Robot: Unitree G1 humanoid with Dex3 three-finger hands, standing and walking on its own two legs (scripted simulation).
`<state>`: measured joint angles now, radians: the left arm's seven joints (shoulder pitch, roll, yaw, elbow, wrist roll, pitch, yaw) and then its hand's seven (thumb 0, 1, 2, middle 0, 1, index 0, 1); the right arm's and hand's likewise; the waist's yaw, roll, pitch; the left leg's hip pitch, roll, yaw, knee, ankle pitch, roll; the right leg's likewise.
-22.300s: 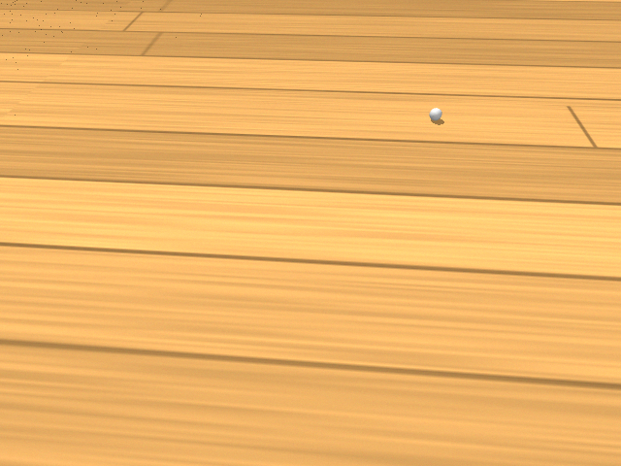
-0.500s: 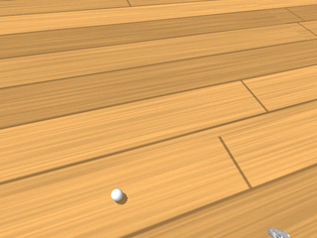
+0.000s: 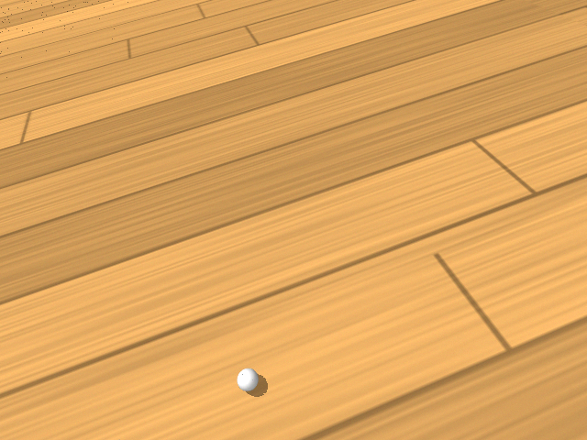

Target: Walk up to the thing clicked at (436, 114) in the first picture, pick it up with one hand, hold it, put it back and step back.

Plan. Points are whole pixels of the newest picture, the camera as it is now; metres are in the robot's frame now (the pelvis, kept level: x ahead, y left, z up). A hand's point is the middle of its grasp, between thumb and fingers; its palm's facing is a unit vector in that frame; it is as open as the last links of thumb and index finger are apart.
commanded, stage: walk up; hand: left
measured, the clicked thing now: (247, 379) +0.45 +0.27 -0.73
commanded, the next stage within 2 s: stand in 0.48 s
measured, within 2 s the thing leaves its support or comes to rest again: neither
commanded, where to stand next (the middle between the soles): +0.07 +0.04 m, yaw -2 degrees
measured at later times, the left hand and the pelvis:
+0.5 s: hand out of the picture +0.04 +0.31 -0.16, palm faces +0.02 -0.94 -0.35, open 7.4 cm; pelvis +0.00 +0.05 +0.00, yaw +2 degrees
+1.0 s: hand out of the picture +0.06 +0.30 -0.14, palm faces -0.01 -0.94 -0.34, open 7.4 cm; pelvis +0.00 +0.04 +0.01, yaw +1 degrees
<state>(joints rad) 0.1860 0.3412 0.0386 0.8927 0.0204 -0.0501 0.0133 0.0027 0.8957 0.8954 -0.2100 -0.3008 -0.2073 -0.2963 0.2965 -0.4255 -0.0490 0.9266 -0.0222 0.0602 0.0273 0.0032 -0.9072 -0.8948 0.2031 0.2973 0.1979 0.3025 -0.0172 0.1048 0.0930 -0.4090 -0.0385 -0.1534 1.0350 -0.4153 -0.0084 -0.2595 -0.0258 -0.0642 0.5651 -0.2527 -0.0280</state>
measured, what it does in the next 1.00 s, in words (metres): steps on the spot: left foot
